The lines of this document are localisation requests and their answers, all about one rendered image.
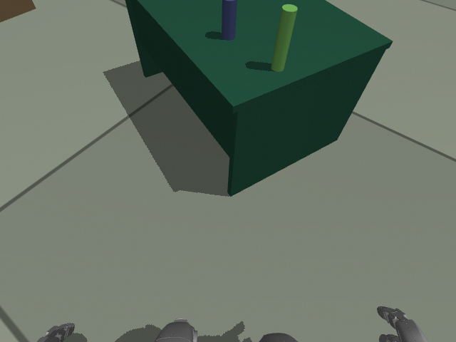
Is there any left robot hand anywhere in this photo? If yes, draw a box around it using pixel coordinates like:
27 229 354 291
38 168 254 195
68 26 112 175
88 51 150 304
37 323 75 342

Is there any right robot hand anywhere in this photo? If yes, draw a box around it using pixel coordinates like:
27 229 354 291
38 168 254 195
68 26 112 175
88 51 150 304
377 306 429 342

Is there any desk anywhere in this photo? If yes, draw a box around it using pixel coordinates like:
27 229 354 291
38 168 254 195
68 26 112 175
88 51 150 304
125 0 393 197

